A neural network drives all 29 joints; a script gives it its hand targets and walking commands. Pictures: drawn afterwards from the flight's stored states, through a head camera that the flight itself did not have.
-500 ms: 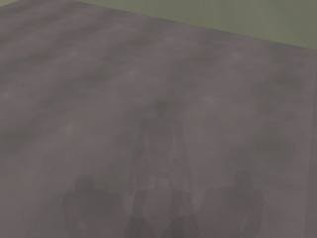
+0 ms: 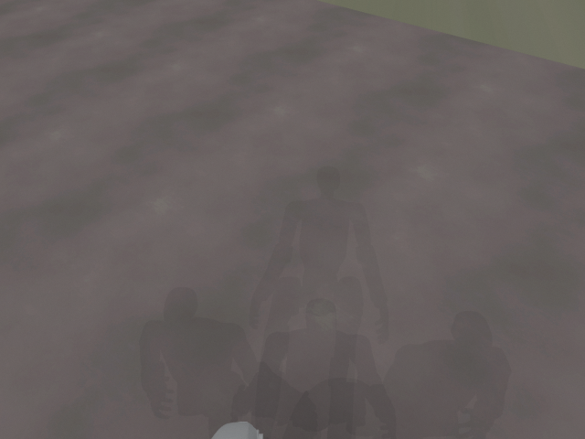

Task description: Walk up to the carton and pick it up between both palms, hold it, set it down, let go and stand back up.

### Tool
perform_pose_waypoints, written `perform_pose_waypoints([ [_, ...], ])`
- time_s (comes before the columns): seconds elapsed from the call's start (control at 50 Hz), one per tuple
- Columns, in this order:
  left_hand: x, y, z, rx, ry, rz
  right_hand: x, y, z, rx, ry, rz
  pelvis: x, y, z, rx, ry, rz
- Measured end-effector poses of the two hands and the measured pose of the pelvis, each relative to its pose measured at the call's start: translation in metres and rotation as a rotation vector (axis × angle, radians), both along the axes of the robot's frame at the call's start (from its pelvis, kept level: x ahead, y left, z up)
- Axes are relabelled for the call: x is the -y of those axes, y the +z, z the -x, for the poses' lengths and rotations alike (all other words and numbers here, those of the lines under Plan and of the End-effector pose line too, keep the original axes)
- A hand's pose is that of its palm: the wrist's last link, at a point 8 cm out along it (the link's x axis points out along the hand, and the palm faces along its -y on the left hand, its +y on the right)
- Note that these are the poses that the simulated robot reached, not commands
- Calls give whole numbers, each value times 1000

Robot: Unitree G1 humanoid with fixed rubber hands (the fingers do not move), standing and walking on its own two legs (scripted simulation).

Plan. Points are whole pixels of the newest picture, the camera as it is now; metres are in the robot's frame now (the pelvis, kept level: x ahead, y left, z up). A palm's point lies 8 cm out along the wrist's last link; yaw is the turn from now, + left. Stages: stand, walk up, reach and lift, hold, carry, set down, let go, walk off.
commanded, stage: walk up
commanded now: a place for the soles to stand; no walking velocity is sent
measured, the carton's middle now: out of the picture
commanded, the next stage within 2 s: none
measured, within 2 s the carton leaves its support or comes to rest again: neither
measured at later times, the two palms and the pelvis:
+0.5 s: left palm out of the picture +0.02 +0.36 -0.12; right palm (384, 412) +0.18 -0.12 -0.11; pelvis +0.00 +0.08 +0.00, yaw +25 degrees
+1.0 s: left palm out of the picture -0.25 +0.39 -0.14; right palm (280, 390) +0.21 +0.03 -0.09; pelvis -0.09 +0.14 -0.02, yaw +56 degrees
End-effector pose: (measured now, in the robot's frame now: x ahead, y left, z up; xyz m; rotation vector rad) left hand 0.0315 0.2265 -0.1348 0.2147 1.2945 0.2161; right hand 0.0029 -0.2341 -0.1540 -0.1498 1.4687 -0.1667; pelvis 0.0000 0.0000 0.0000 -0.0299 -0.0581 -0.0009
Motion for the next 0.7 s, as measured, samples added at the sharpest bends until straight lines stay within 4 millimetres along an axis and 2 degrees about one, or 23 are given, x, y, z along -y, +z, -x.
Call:
perform_pose_waypoints([
  [0.06, -24, -2, -7, 59, 20, -37, 9, 3, -44, 91, 66, 38, -8, -6, 3, 19, 46, 22],
  [0.12, -48, -7, -14, 115, 47, -57, 7, 11, -87, 178, 137, 60, -16, -12, 4, 37, 96, 37],
  [0.22, -89, -22, -23, 191, 103, -60, -20, 25, -149, 285, 275, 75, -35, -24, -2, 51, 184, 42],
  [0.28, -111, -34, -22, 196, 138, -41, -46, 33, -174, 337, 324, 71, -50, -29, -8, 58, 213, -11],
  [0.32, -120, -34, -21, 190, 160, -19, -62, 39, -182, 374, 328, 56, -58, -26, -10, 46, 248, -22],
  [0.4, -125, -12, -17, 231, 212, 6, -85, 47, -178, 330, 378, 45, -69, -9, -8, 28, 340, -23],
  [0.48, -128, 8, 1, 257, 258, -15, -109, 45, -179, 301, 461, -9, -79, 1, -3, 12, 419, -20],
  [0.6, -130, 20, 50, 269, 388, -83, -148, 27, -194, 314, 606, -125, -84, -6, 4, 15, 523, -35],
  [0.64, -127, 22, 73, 269, 444, -106, -162, 22, -204, 327, 661, -153, -84, -9, 7, 30, 556, -23],
  [0.7, -123, 26, 115, 253, 555, -149, -182, 27, -217, 342, 772, -158, -86, -8, 12, 39, 647, 4],
])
